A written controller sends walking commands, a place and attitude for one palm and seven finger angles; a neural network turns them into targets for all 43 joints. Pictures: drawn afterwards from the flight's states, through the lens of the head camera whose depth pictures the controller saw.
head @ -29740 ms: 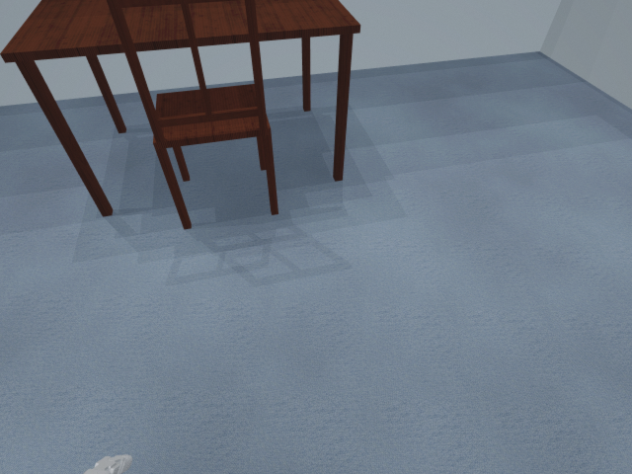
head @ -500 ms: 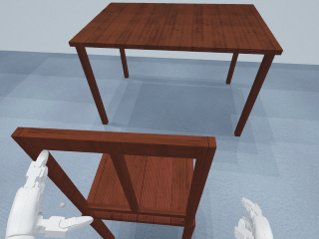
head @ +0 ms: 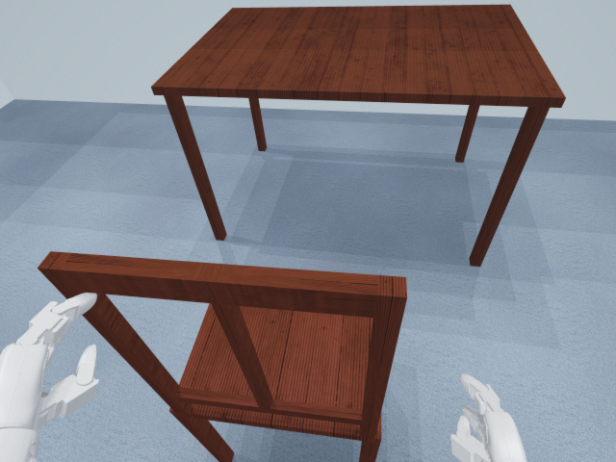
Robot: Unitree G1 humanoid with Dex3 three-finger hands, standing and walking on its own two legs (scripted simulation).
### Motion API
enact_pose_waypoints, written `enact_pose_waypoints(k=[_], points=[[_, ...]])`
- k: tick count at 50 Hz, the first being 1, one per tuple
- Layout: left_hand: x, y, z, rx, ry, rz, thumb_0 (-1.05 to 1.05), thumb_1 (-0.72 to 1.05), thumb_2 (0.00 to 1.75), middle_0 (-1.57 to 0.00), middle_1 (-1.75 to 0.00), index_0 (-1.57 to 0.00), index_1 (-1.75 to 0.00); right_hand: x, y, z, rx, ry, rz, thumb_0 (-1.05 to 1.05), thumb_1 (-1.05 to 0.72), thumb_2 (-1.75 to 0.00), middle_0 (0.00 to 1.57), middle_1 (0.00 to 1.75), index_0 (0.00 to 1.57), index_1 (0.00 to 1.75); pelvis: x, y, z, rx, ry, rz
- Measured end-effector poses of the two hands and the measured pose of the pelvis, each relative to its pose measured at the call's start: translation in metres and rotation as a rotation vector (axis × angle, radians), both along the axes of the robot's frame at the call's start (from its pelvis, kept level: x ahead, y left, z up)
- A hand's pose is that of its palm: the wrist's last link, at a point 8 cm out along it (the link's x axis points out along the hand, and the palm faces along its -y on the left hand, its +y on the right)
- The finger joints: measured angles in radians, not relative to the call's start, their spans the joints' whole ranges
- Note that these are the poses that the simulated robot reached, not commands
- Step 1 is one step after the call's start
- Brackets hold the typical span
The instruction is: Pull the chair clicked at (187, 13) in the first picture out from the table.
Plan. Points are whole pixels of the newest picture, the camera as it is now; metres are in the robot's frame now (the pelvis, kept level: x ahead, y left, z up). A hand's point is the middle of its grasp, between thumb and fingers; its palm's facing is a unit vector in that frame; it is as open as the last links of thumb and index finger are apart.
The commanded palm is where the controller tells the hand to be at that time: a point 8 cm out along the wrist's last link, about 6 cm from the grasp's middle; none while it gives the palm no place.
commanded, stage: draw the hand back to the body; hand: left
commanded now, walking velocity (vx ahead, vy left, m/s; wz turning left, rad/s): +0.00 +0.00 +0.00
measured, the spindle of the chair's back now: (248, 361) +0.27 +0.14 -0.05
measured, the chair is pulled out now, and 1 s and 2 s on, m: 0.67 0.67 0.67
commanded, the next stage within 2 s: step back with the hand held close in 0.30 s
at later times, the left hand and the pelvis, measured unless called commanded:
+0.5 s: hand (90, 378) +0.17 +0.26 +0.09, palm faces +0.34 -0.79 -0.52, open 6.6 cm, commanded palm +0.14 +0.29 +0.18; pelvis +0.00 -0.01 +0.00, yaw +0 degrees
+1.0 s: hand (6, 394) +0.12 +0.29 +0.15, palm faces +0.44 -0.75 -0.50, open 7.4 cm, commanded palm +0.07 +0.31 +0.18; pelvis -0.08 +0.02 -0.01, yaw -2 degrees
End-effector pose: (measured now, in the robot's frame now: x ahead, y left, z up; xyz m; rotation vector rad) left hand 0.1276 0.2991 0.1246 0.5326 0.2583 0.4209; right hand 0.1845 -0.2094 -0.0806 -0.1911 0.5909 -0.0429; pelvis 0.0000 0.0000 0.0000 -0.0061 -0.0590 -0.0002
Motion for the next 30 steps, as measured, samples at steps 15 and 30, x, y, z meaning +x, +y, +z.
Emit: enact_pose_waypoints(k=[15, 30], points=[[0.000, -0.006, -0.002, -0.020, -0.016, 0.040, 0.02, 0.89, 0.89, -0.21, -0.30, -0.39, -0.38, 0.003, -0.010, -0.001, -0.008, -0.006, 0.005, 0.02, -0.90, -0.90, 0.20, 0.30, 0.20, 0.30, 0.003, -0.006, 0.000, 0.006, -0.003, 0.001], [0.004, 0.002, -0.001, -0.015, -0.006, -0.014, 0.02, 0.89, 0.90, -0.21, -0.30, -0.38, -0.38, -0.008, -0.011, 0.001, -0.016, 0.066, -0.019, 0.02, -0.90, -0.90, 0.20, 0.30, 0.20, 0.30, -0.019, -0.002, 0.003, 0.001, 0.020, -0.012]])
